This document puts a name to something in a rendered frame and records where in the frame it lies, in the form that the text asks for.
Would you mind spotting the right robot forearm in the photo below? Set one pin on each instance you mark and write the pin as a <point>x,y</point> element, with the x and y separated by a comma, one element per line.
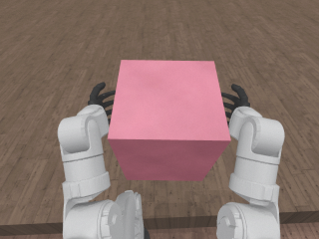
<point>258,153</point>

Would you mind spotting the robot left upper arm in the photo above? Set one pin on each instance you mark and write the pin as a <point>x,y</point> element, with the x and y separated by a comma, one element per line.
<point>94,220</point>

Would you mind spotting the right robot hand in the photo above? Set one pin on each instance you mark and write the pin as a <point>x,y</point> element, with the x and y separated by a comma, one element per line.
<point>240,101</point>

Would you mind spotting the left robot forearm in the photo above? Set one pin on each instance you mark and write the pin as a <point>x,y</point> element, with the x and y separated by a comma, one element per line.
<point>80,139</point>

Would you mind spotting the robot right upper arm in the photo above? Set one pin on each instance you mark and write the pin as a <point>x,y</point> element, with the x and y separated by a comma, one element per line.
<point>246,221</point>

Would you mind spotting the carton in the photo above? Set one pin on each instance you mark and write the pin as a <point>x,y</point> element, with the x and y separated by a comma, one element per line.
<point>168,120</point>

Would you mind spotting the left robot shin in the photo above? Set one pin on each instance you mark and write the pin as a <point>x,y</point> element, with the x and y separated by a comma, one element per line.
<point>139,225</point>

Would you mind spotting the left robot hand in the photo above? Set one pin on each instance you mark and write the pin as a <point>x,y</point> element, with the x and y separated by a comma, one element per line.
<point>96,99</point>

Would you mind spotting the left robot thigh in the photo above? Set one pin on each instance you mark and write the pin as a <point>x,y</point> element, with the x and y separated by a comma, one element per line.
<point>131,207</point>

